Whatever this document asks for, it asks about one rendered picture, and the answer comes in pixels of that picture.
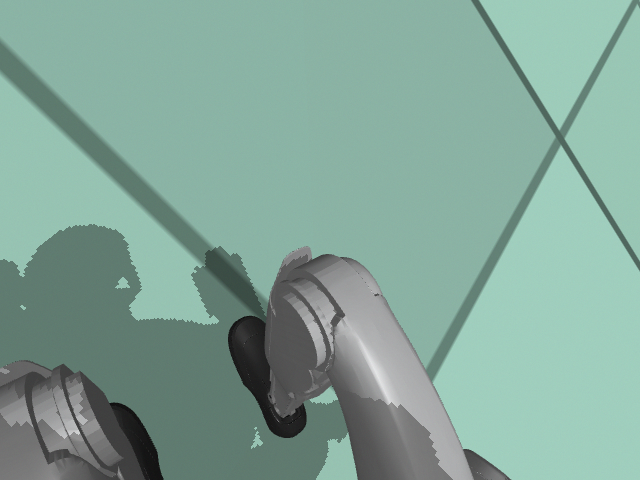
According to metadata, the right robot foot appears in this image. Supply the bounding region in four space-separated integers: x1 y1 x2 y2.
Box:
228 316 307 438

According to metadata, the left robot foot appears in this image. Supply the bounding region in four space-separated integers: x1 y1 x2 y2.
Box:
109 403 164 480

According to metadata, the right robot hand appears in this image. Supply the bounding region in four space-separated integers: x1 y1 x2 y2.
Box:
463 449 511 480

